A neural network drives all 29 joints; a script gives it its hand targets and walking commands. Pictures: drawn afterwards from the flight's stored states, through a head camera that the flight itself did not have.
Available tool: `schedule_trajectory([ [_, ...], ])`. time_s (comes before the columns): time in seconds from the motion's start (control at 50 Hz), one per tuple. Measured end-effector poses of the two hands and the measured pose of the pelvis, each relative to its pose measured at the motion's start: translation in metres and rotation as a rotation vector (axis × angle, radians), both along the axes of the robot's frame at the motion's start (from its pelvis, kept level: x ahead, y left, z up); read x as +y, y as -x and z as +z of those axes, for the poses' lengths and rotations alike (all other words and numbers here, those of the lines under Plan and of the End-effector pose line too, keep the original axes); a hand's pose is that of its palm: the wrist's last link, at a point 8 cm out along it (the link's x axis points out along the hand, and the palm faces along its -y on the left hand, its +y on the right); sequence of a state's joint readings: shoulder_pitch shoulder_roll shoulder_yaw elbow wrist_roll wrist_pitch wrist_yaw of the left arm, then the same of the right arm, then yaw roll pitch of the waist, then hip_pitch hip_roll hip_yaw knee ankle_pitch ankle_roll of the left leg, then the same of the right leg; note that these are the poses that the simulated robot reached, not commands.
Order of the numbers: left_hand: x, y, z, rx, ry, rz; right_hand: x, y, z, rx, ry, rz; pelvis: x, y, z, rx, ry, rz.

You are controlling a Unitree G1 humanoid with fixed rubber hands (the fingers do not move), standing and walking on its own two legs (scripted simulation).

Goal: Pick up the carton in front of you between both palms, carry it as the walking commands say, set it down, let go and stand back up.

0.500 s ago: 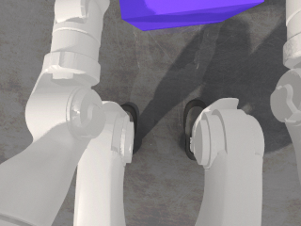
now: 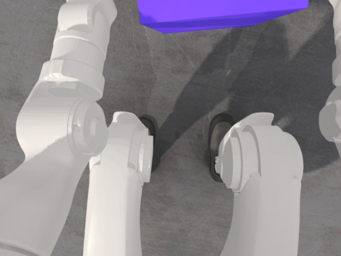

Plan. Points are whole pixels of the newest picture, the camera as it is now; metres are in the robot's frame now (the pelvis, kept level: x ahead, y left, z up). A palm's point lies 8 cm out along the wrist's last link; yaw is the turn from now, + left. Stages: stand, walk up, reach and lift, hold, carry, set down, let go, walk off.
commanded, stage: set down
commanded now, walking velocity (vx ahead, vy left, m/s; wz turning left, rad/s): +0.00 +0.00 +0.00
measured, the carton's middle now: out of the picture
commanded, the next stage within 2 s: let go in 1.18 s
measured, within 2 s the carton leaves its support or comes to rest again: neither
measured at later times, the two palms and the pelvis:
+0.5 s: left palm out of the picture +0.57 +0.09 -0.05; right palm out of the picture +0.57 -0.28 -0.04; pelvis +0.00 +0.01 +0.07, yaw -1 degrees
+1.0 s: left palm out of the picture +0.57 +0.10 +0.10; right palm out of the picture +0.57 -0.29 +0.10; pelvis +0.01 -0.01 +0.20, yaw -2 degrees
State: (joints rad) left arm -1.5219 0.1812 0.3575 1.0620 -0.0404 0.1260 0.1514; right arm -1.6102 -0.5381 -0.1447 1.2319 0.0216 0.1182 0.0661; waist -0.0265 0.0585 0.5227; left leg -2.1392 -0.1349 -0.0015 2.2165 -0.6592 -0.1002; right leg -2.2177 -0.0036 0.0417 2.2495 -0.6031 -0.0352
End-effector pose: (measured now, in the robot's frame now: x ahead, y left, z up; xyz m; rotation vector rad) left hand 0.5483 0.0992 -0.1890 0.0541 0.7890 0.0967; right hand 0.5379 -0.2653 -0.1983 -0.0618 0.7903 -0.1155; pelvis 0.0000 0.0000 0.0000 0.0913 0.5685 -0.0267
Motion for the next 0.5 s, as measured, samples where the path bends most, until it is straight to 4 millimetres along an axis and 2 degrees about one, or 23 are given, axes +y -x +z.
schedule_trajectory([
  [0.1, 0.012, -0.010, 0.004, -0.039, -0.006, 0.006, -0.014, -0.016, 0.013, -0.047, 0.022, -0.029, 0.000, -0.002, -0.003, 0.007, 0.006, 0.001],
  [0.2, 0.007, -0.020, 0.024, -0.100, 0.005, -0.004, -0.012, -0.032, 0.037, -0.104, 0.010, -0.021, 0.003, 0.000, -0.002, 0.001, 0.009, -0.005],
  [0.3, -0.005, -0.023, 0.062, -0.154, 0.009, 0.001, -0.009, -0.036, 0.073, -0.150, 0.008, -0.014, 0.006, 0.002, 0.012, 0.007, 0.014, -0.009],
  [0.5, -0.006, -0.019, 0.140, -0.134, -0.012, 0.035, -0.016, -0.028, 0.153, -0.125, 0.014, -0.016, 0.006, 0.003, 0.069, 0.108, 0.002, -0.018],
])
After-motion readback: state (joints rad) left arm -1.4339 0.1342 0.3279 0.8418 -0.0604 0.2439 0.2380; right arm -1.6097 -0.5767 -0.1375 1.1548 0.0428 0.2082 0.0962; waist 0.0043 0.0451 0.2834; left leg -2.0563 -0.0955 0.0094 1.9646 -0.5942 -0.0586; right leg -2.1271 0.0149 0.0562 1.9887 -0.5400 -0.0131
